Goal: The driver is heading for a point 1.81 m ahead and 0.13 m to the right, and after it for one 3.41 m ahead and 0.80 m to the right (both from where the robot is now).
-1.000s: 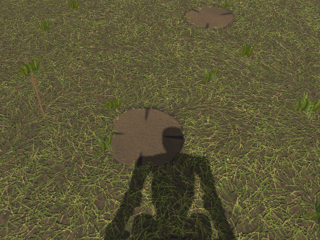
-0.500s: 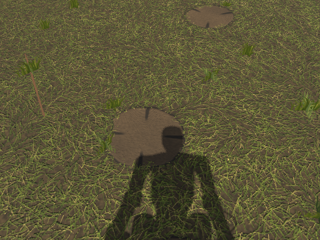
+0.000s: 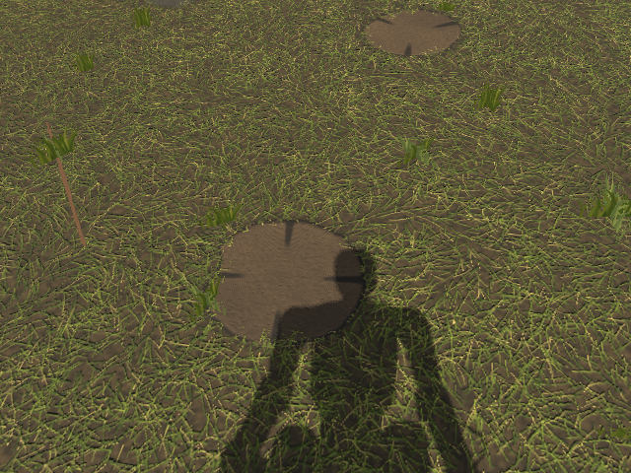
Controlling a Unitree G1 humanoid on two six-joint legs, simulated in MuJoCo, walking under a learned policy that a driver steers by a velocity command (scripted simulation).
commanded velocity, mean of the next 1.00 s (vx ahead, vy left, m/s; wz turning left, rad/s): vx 0.01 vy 0.00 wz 0.00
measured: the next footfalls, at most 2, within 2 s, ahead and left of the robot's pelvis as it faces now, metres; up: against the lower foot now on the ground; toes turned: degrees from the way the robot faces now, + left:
right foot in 1.94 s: +0.40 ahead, -0.09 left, +0.00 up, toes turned -3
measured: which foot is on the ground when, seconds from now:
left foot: down 0.00-1.00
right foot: down 0.00-1.00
